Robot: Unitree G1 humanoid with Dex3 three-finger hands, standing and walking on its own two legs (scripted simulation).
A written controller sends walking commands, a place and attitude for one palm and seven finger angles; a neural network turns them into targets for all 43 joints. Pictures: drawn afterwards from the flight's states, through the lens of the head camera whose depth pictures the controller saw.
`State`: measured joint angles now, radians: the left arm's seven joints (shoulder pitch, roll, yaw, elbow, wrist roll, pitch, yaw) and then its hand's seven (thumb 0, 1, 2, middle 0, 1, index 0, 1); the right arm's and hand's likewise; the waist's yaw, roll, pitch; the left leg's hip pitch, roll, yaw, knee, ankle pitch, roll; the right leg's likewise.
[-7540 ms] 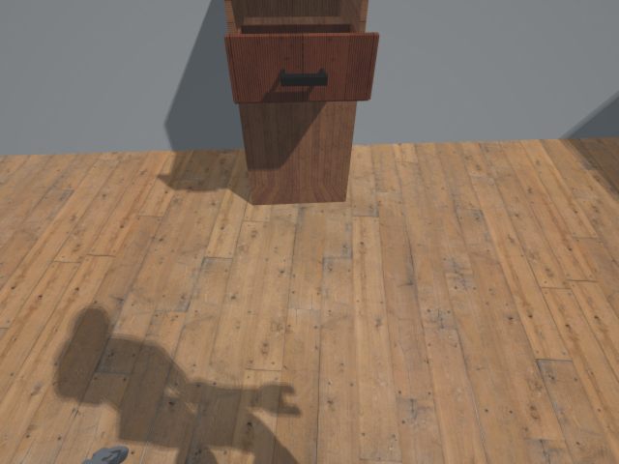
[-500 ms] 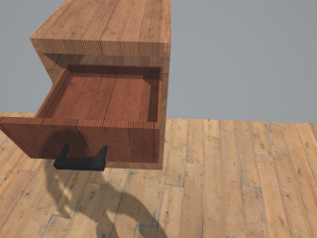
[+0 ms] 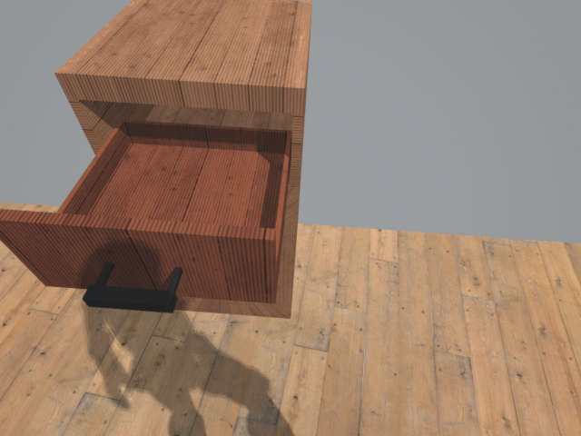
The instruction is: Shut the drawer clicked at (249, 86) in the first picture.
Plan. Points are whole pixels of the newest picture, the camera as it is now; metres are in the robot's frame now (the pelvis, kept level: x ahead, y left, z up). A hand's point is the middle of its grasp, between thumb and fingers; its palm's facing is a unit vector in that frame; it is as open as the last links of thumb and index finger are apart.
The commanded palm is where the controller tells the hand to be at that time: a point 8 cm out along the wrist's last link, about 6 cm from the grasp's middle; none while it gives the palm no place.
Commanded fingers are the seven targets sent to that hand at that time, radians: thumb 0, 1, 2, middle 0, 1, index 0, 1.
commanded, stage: raise the hand and make a fist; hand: left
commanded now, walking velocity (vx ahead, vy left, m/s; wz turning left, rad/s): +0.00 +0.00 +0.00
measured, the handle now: (136, 285) +0.31 +0.25 +0.01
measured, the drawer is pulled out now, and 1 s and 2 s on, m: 0.30 0.29 0.29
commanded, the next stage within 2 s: bring the fist close to the handle in 1.90 s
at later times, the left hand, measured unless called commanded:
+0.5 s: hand out of the picture +0.09 +0.20 -0.02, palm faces +0.13 -0.99 -0.07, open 5.6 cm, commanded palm +0.09 +0.25 -0.01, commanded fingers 0.00 0.90 0.90 -0.72 -0.86 -0.72 -0.86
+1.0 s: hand (102, 432) +0.12 +0.22 +0.03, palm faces +0.05 -1.00 -0.08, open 3.3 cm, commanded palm +0.08 +0.27 +0.05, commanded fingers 0.00 0.90 0.90 -1.22 -1.40 -1.22 -1.40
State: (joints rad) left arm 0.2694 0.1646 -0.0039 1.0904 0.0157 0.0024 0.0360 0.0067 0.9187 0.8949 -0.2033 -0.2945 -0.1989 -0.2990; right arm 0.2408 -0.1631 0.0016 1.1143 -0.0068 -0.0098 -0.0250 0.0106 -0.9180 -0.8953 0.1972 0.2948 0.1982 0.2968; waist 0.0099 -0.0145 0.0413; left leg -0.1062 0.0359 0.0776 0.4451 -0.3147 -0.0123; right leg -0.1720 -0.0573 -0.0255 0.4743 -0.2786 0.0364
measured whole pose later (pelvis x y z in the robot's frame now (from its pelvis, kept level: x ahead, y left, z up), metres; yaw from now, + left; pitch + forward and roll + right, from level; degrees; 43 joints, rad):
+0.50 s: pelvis -0.07 -0.03 -0.07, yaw +4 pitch +7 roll -1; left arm 0.46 0.23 0.26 0.09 -0.31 -0.53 -0.40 0.02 0.89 0.89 -0.54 -0.65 -0.52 -0.65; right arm 0.18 -0.29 -0.06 0.54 0.04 -0.32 -0.06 0.01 -0.91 -0.90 0.20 0.30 0.20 0.30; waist 0.06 -0.02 -0.08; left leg -0.69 0.07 -0.04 1.04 -0.48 -0.05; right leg -0.70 -0.05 -0.10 1.02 -0.45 -0.02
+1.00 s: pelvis -0.04 +0.01 -0.05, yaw +4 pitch +6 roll -2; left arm 0.56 0.25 0.23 -0.20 -0.29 -0.26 -0.34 0.01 0.90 0.90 -1.03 -1.19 -1.03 -1.20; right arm 0.28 -0.25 0.00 0.59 0.05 -0.34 -0.06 0.02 -0.90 -0.90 0.20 0.30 0.20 0.30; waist 0.02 0.03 -0.08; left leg -0.56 0.04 -0.01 0.92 -0.47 0.00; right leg -0.55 -0.06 -0.06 0.86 -0.41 0.04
